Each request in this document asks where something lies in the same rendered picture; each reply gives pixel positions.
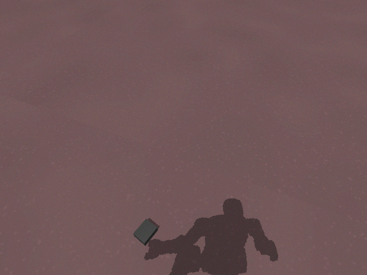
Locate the small box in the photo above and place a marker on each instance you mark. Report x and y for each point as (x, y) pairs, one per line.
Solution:
(145, 231)

